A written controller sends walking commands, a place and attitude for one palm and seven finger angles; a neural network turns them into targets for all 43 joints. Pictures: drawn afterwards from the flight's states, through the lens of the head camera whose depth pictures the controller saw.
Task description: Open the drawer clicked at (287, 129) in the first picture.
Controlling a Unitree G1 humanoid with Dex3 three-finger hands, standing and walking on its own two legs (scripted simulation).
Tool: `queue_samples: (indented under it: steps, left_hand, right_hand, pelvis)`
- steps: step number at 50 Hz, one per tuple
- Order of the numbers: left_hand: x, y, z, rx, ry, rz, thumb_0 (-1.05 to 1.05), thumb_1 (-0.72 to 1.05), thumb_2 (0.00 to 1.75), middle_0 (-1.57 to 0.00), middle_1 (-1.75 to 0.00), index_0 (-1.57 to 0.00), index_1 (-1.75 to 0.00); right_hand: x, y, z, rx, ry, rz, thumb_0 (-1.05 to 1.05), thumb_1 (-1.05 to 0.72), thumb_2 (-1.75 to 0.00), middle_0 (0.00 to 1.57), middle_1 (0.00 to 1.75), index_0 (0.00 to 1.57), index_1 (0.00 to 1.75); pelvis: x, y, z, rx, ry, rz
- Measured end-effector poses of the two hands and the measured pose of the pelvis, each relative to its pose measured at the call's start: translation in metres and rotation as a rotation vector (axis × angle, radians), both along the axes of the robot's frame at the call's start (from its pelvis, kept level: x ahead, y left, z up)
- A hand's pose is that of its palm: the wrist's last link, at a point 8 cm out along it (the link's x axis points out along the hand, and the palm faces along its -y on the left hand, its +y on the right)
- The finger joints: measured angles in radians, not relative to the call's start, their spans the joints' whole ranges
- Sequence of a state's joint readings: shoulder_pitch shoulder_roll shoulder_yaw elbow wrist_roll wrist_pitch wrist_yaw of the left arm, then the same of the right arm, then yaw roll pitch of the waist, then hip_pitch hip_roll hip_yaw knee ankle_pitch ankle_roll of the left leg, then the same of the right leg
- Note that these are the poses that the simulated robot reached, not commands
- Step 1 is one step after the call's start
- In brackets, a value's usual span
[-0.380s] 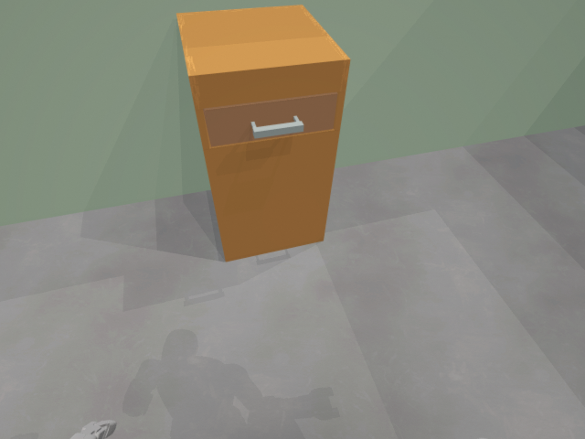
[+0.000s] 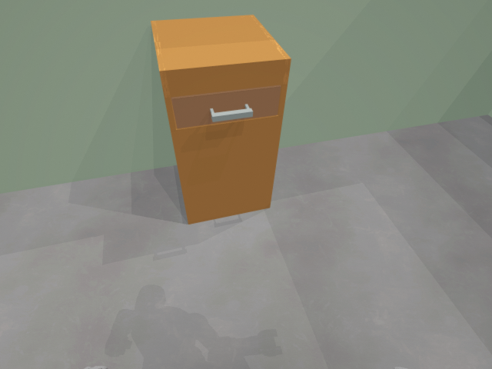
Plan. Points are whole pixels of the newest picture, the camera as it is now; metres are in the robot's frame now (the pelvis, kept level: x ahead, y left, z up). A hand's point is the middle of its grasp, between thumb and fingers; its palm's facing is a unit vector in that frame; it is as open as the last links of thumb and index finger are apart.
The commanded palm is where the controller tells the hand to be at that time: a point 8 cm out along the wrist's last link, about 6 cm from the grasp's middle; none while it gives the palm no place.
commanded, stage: stand and wait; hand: left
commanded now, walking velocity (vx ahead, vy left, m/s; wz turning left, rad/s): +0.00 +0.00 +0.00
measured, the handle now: (230, 111) +0.95 +0.12 -0.12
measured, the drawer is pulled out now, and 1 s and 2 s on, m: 0.00 0.00 0.00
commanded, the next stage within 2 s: look at it before walking up in 0.62 s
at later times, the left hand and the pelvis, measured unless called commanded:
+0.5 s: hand out of the picture +0.05 +0.24 -0.15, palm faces -0.03 -0.94 -0.34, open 7.4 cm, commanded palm none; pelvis -0.02 -0.01 +0.00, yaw +0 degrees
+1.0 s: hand out of the picture +0.05 +0.24 -0.15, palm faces -0.03 -0.95 -0.32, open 7.4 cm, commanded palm none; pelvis -0.02 -0.01 +0.01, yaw +0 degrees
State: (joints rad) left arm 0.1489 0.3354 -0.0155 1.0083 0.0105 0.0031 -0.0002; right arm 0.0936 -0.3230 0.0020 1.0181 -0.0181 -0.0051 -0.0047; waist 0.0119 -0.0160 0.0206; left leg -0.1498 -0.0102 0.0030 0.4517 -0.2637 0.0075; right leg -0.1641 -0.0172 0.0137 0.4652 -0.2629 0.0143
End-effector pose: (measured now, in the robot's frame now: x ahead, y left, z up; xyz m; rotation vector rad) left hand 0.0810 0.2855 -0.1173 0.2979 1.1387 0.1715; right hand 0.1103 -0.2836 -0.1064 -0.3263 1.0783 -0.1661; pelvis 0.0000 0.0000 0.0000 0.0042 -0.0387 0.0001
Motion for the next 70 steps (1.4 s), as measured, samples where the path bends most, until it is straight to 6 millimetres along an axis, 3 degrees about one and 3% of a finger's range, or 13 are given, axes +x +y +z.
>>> queue_samples:
  steps: [11,23,38,70]
  left_hand:
    - [-0.031,-0.002,-0.002,0.010,0.076,0.015,0.01,0.91,0.90,-0.20,-0.30,-0.20,-0.30]
    - [-0.036,-0.004,0.002,0.019,0.067,0.010,0.01,0.91,0.90,-0.20,-0.30,-0.20,-0.30]
    - [-0.034,-0.008,0.000,0.006,0.067,0.005,0.01,0.91,0.90,-0.20,-0.30,-0.20,-0.30]
    - [-0.027,-0.005,0.003,0.014,0.075,0.015,0.01,0.91,0.90,-0.20,-0.30,-0.20,-0.30]
  right_hand:
    - [-0.048,-0.016,-0.008,-0.008,0.108,-0.047,0.01,-0.91,-0.90,0.20,0.30,0.20,0.30]
    - [-0.072,-0.017,-0.013,0.010,0.144,-0.065,0.01,-0.91,-0.90,0.20,0.30,0.20,0.30]
    - [-0.073,-0.016,-0.011,0.009,0.144,-0.066,0.01,-0.91,-0.90,0.20,0.30,0.20,0.30]
    - [-0.047,-0.016,-0.008,0.006,0.118,-0.046,0.01,-0.91,-0.90,0.20,0.30,0.20,0.30]
  pelvis:
    - [-0.011,-0.007,0.002,-0.001,-0.006,-0.003]
    - [-0.020,-0.011,0.004,0.000,-0.009,-0.006]
    - [-0.021,-0.010,0.004,-0.001,-0.001,-0.007]
    - [-0.010,-0.011,0.006,-0.001,0.002,-0.007]
